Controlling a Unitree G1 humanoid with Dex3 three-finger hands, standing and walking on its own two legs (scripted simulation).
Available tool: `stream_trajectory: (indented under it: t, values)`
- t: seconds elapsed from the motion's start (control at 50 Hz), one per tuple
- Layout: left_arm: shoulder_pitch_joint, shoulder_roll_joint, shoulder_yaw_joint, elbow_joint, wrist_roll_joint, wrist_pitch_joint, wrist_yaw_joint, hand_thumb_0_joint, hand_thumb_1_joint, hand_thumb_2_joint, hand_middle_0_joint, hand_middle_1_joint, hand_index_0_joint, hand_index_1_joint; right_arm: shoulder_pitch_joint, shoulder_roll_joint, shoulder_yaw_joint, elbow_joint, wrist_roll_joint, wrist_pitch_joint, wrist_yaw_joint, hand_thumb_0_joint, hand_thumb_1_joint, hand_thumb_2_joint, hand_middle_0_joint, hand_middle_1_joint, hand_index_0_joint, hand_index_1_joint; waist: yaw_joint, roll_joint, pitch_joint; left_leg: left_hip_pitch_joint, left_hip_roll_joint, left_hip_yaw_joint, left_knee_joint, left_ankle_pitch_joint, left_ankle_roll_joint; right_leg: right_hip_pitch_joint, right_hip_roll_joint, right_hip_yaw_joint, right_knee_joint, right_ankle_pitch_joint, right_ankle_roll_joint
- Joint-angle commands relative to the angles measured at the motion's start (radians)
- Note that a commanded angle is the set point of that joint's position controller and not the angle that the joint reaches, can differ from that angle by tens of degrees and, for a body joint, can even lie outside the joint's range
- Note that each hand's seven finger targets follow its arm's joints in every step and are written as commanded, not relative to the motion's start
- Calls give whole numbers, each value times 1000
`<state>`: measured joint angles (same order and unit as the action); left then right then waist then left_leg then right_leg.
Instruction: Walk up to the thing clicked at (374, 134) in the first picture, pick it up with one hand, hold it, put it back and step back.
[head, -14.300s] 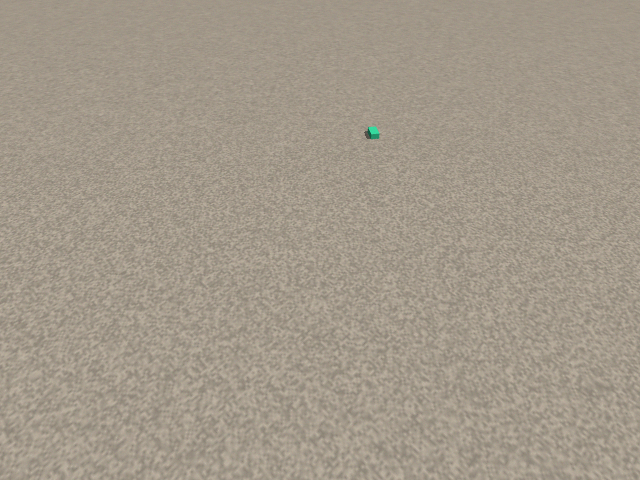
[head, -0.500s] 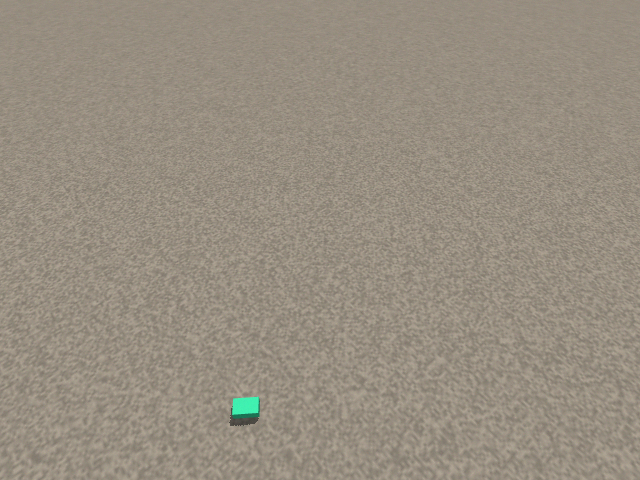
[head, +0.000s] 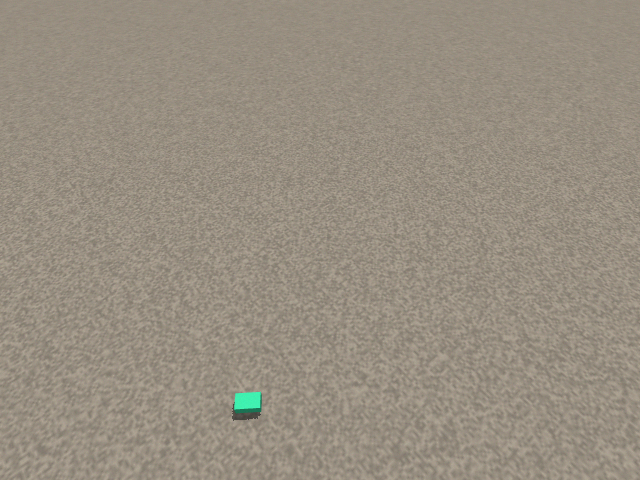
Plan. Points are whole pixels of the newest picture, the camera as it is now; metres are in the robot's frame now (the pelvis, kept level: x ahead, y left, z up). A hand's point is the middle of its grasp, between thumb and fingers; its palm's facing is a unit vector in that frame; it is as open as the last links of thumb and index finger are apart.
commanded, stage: stand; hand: left
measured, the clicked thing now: (248, 402) +0.51 +0.24 -0.76
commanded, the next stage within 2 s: walk up in 1.30 s
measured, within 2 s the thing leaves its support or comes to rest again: neither
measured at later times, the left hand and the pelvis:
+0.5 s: hand out of the picture +0.10 +0.26 -0.15, palm faces -0.01 -0.94 -0.34, open 7.4 cm; pelvis +0.02 +0.00 +0.00, yaw +0 degrees
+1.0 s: hand out of the picture +0.09 +0.25 -0.15, palm faces +0.00 -0.94 -0.35, open 7.4 cm; pelvis +0.02 +0.00 +0.00, yaw +0 degrees
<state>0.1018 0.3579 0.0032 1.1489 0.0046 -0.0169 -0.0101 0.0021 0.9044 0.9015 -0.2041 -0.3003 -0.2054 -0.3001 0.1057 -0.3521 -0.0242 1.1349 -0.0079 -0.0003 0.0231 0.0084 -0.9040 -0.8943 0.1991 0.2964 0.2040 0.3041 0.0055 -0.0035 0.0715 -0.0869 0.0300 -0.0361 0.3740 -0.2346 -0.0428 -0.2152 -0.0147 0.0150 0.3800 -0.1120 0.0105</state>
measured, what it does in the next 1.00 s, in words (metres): stands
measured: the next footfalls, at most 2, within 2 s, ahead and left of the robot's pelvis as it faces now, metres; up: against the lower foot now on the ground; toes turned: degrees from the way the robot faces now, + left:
none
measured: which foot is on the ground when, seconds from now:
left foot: down 0.00-1.00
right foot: down 0.00-1.00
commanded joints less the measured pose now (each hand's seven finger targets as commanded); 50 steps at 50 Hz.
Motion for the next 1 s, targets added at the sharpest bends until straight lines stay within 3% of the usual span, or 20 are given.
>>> stream_trajectory:
  t: [0.0, 0.12, 0.2, 0.34, 0.44, 0.52, 0.6, 0.62, 0.86, 0.92, 0.98]
  values:
    - [-52, 225, 39, -66, 1, -22, 12, 0, 900, 900, -200, -300, -200, -300, -35, -207, -34, -56, -1, -20, -17, 0, -900, -900, 200, 300, 200, 300, -4, -11, -80, -64, 74, -60, -77, 12, 59, 57, -108, 118, -85, -94, -31]
    - [-57, 227, 41, -70, 1, -17, 11, 0, 900, 900, -200, -300, -200, -300, -21, -208, -30, -54, -2, -18, -18, 0, -900, -900, 200, 300, 200, 300, -4, -6, -60, -96, 70, -62, -86, -18, 58, 56, -106, 118, -92, -150, -30]
    - [-47, 223, 42, -69, 1, -20, 10, 0, 900, 900, -200, -300, -200, -300, -23, -212, -30, -56, -1, -24, -22, 0, -900, -900, 200, 300, 200, 300, -2, 11, -108, -69, 82, -63, -80, 72, 57, 102, -107, 99, -50, 9, -34]
    - [-51, 212, 40, -69, -2, -14, 11, 0, 900, 900, -200, -300, -200, -300, -22, -221, -25, -53, 1, -28, -28, 0, -900, -900, 200, 300, 200, 300, 0, 20, -114, -65, 91, -64, -92, 144, 49, 137, -106, 80, -22, 121, -33]
    - [-53, 215, 39, -68, 0, -13, 11, 0, 900, 900, -200, -300, -200, -300, -21, -217, -22, -54, 1, -24, -29, 0, -900, -900, 200, 300, 200, 300, -3, 4, -88, -65, 88, -61, -101, 119, 48, 117, -103, 77, -36, 80, -28]
    - [-57, 210, 37, -71, 0, -15, 10, 0, 900, 900, -200, -300, -200, -300, -21, -221, -23, -57, 0, -25, -29, 0, -900, -900, 200, 300, 200, 300, -8, 16, -106, -47, 92, -56, -95, 160, 47, 132, -109, 79, -34, 140, -29]
    - [-61, 215, 39, -69, 0, -15, 13, 0, 900, 900, -200, -300, -200, -300, -25, -218, -24, -61, 2, -22, -28, 0, -900, -900, 200, 300, 200, 300, -9, 1, -95, -42, 92, -56, -100, 126, 49, 123, -107, 78, -44, 100, -28]
    - [-64, 210, 38, -70, 1, -15, 12, 0, 900, 900, -200, -300, -200, -300, -19, -220, -23, -62, -1, -23, -29, 0, -900, -900, 200, 300, 200, 300, -12, 9, -101, -45, 93, -54, -102, 150, 49, 133, -108, 77, -39, 132, -26]
    - [-59, 222, 43, -72, 3, -15, 13, 0, 900, 900, -200, -300, -200, -300, -25, -214, -25, -69, -1, -18, -26, 0, -900, -900, 200, 300, 200, 300, -5, -2, -85, -51, 82, -49, -104, 65, 52, 106, -106, 89, -71, 12, -29]
    - [-53, 218, 43, -72, 0, -17, 12, 0, 900, 900, -200, -300, -200, -300, -21, -212, -23, -68, -1, -19, -27, 0, -900, -900, 200, 300, 200, 300, -8, 5, -107, -18, 91, -49, -96, 124, 52, 109, -109, 87, -52, 96, -33]
    - [-47, 211, 40, -71, 0, -17, 12, 0, 900, 900, -200, -300, -200, -300, -17, -221, -24, -66, 1, -19, -28, 0, -900, -900, 200, 300, 200, 300, -6, 12, -106, -27, 91, -49, -97, 125, 52, 121, -107, 84, -53, 101, -32]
